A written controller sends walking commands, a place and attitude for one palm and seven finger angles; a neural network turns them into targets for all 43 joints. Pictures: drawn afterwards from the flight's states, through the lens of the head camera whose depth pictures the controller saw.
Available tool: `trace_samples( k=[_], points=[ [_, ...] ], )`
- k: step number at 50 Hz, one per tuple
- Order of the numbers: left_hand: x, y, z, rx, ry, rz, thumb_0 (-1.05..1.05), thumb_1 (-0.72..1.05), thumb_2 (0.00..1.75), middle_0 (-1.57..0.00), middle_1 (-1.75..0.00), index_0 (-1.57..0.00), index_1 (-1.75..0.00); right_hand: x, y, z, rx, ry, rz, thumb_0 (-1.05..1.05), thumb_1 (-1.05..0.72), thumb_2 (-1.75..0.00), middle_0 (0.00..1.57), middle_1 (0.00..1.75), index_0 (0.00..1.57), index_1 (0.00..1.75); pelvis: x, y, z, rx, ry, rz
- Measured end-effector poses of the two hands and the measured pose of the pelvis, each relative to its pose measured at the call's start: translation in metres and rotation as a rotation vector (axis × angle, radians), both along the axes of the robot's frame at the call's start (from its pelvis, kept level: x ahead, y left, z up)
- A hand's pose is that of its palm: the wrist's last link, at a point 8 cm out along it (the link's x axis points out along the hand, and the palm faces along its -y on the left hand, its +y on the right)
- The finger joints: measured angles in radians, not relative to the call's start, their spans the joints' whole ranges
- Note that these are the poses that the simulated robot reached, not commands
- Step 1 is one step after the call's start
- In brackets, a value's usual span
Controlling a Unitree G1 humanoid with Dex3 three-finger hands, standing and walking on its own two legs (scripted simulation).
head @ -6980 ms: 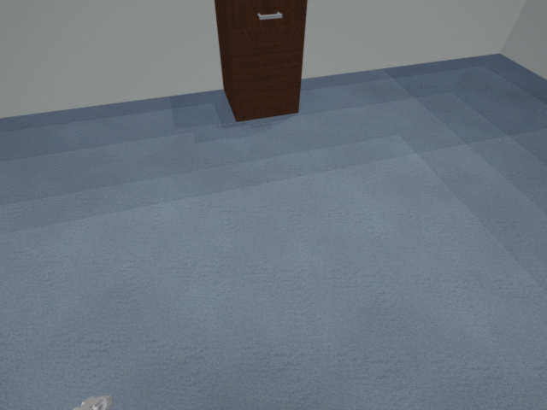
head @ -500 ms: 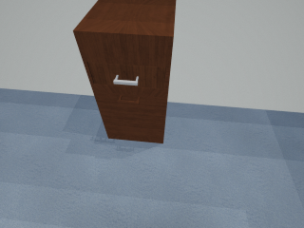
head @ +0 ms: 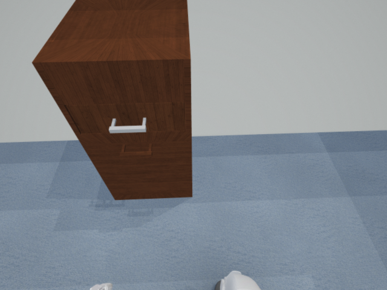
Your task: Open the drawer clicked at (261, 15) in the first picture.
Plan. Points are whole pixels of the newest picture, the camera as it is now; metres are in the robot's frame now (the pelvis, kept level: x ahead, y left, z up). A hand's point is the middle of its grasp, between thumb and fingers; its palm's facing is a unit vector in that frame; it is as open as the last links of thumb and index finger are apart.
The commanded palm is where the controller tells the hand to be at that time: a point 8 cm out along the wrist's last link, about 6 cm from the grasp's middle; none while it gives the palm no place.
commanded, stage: take the last steps up to it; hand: left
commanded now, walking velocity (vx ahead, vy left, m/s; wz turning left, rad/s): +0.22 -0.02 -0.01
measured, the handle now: (128, 125) +0.64 +0.24 -0.12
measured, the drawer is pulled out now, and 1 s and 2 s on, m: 0.00 0.00 0.00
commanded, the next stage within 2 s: come to a stop and stand still in 0.18 s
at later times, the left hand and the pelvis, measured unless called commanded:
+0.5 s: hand out of the picture +0.15 +0.16 -0.17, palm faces +0.07 -0.98 -0.17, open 7.3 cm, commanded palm none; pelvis +0.15 -0.01 +0.01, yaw +0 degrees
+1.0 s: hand (140, 282) +0.16 +0.13 -0.15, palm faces -0.01 -0.96 -0.29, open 7.4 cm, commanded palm none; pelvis +0.11 -0.07 +0.01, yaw -2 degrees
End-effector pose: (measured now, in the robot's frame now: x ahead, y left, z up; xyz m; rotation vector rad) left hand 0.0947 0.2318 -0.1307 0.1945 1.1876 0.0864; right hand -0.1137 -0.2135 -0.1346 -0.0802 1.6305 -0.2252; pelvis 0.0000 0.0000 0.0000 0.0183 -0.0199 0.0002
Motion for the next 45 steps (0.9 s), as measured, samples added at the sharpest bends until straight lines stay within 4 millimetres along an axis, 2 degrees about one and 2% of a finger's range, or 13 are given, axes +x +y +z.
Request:
trace_samples(
  k=[3, 6, 10, 16, 20, 25, 30, 34, 40, 45],
  points=[
    [0.05, -0.016, -0.003, 0.018, -0.075, -0.029, 0.0, 0.91, 0.9, -0.19, -0.3, -0.2, -0.3, 0.009, -0.005, -0.012, 0.034, 0.063, -0.03, 0.0, -0.91, -0.9, 0.2, 0.3, 0.2, 0.3, 0.029, -0.015, -0.012, -0.005, -0.007, -0.004],
    [0.07, -0.027, 0.003, 0.017, -0.108, -0.011, 0.0, 0.91, 0.9, -0.19, -0.3, -0.2, -0.3, 0.042, -0.015, -0.014, 0.048, 0.047, -0.03, 0.01, -0.91, -0.9, 0.2, 0.3, 0.2, 0.3, 0.048, -0.025, -0.009, -0.006, -0.021, 0.01],
    [0.069, -0.038, 0.012, 0.015, -0.051, 0.028, 0.0, 0.91, 0.9, -0.2, -0.3, -0.2, -0.3, 0.116, -0.03, -0.011, 0.041, -0.074, 0.011, 0.01, -0.91, -0.9, 0.2, 0.3, 0.2, 0.3, 0.073, -0.032, 0.005, -0.01, -0.015, 0.015],
    [0.061, -0.03, 0.018, 0.04, 0.033, 0.081, -0.02, 0.94, 0.9, -0.2, -0.3, -0.2, -0.3, 0.226, -0.038, -0.003, 0.027, -0.263, 0.073, 0.0, -0.91, -0.9, 0.19, 0.3, 0.2, 0.3, 0.107, -0.033, 0.016, -0.018, 0.01, 0.014],
    [0.053, -0.031, 0.011, 0.015, 0.112, 0.106, -0.01, 0.93, 0.9, -0.2, -0.3, -0.2, -0.3, 0.275, -0.042, 0.002, -0.013, -0.308, 0.11, 0.01, -0.94, -0.9, 0.19, 0.3, 0.2, 0.3, 0.128, -0.026, 0.016, -0.027, 0.014, 0.003],
    [0.047, -0.027, -0.009, -0.028, 0.196, 0.146, 0.0, 0.92, 0.9, -0.2, -0.3, -0.2, -0.3, 0.32, -0.029, 0.002, -0.043, -0.346, 0.145, 0.01, -0.93, -0.9, 0.19, 0.3, 0.2, 0.3, 0.151, -0.01, 0.007, -0.042, 0.005, -0.002],
    [0.051, -0.019, -0.015, -0.03, 0.239, 0.146, 0.0, 0.91, 0.9, -0.2, -0.3, -0.2, -0.3, 0.341, -0.013, 0.007, -0.044, -0.369, 0.163, 0.0, -0.92, -0.9, 0.19, 0.3, 0.2, 0.3, 0.154, -0.005, 0.007, -0.01, 0.006, -0.026],
    [0.057, -0.011, -0.008, 0.003, 0.242, 0.122, 0.0, 0.91, 0.9, -0.2, -0.3, -0.2, -0.3, 0.343, -0.015, 0.007, -0.044, -0.384, 0.147, 0.0, -0.93, -0.9, 0.2, 0.3, 0.2, 0.3, 0.145, -0.008, 0.01, -0.015, 0.018, -0.036],
    [0.071, -0.008, 0.004, 0.076, 0.174, 0.091, 0.0, 0.91, 0.9, -0.2, -0.3, -0.2, -0.3, 0.322, -0.042, -0.001, -0.034, -0.383, 0.113, 0.0, -0.92, -0.9, 0.2, 0.3, 0.2, 0.3, 0.127, -0.028, 0.007, -0.01, 0.023, -0.048],
    [0.072, -0.027, 0.011, 0.128, 0.089, 0.062, 0.0, 0.91, 0.9, -0.19, -0.3, -0.2, -0.3, 0.291, -0.077, -0.019, -0.012, -0.363, 0.072, 0.0, -0.91, -0.9, 0.2, 0.3, 0.2, 0.3, 0.113, -0.053, -0.002, 0.001, 0.005, -0.039]
  ],
)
